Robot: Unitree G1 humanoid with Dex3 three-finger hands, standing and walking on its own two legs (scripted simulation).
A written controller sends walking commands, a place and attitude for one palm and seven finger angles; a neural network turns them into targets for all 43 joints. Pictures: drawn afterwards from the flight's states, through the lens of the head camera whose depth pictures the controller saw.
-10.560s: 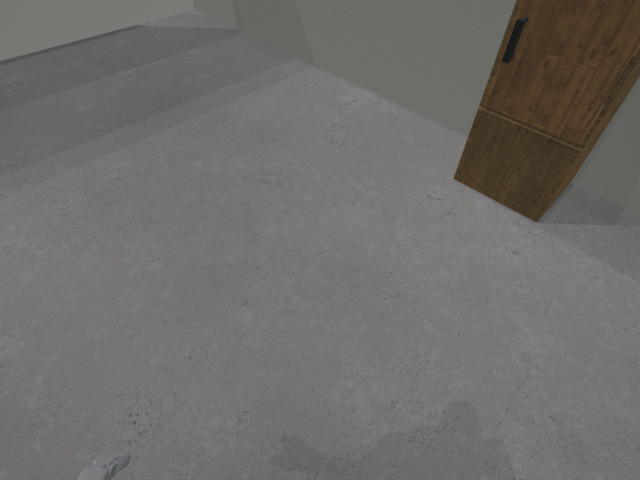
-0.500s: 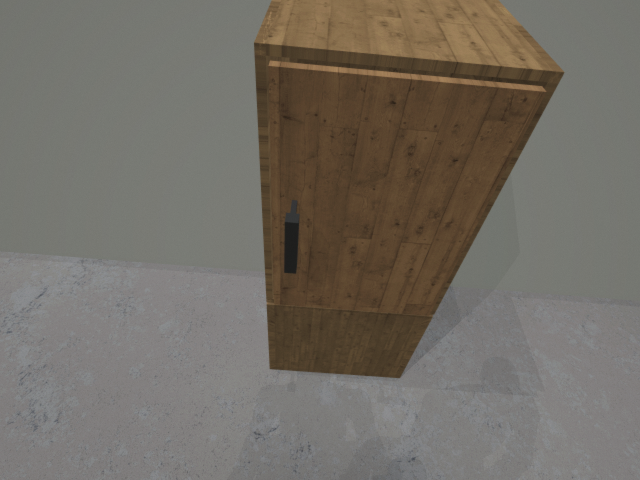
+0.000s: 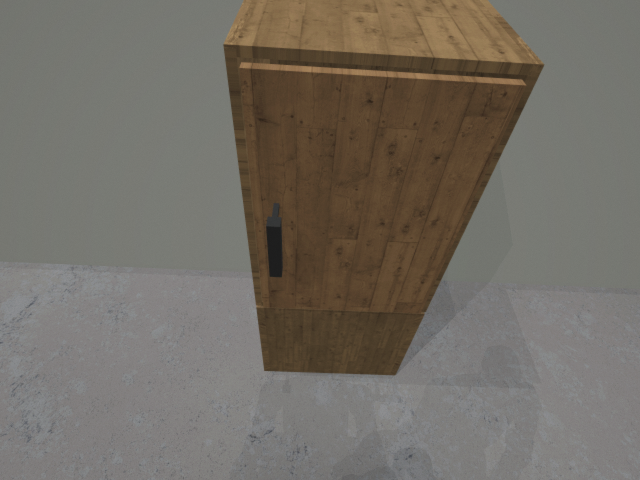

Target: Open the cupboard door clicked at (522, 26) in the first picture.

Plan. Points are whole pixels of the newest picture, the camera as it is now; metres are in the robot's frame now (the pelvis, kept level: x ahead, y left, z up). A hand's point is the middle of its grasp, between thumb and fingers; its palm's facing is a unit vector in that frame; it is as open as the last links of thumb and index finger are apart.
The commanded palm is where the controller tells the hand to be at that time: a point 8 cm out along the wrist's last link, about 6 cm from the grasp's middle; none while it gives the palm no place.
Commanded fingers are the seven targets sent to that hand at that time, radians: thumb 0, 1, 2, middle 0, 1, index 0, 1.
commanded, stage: look again from close up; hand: left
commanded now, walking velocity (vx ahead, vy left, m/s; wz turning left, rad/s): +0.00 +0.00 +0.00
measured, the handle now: (276, 240) +0.54 +0.11 -0.07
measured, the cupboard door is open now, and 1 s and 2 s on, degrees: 0 0 0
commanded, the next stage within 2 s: raise the hand with hooked fingers in 0.38 s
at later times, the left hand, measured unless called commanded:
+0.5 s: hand out of the picture -0.01 +0.13 -0.18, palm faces +0.02 -0.99 -0.14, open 7.4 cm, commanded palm +0.10 +0.18 -0.08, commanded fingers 0.00 0.85 0.88 -0.20 -0.33 -0.20 -0.33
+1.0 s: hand out of the picture +0.15 +0.15 -0.10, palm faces +0.19 -0.98 -0.05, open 9.1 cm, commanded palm +0.15 +0.20 -0.07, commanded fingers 0.00 0.27 0.63 -0.25 -0.70 -0.25 -0.70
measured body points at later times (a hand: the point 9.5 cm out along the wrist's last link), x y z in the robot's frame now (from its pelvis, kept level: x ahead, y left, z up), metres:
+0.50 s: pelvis +0.01 -0.02 +0.00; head +0.02 +0.00 +0.45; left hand -0.01 +0.19 -0.17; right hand +0.01 -0.24 -0.15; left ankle +0.01 +0.02 -0.74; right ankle -0.01 -0.13 -0.74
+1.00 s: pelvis -0.01 -0.07 -0.10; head +0.05 -0.04 +0.35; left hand +0.13 +0.20 -0.09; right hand +0.24 -0.30 -0.13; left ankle +0.01 +0.02 -0.74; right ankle +0.00 -0.12 -0.74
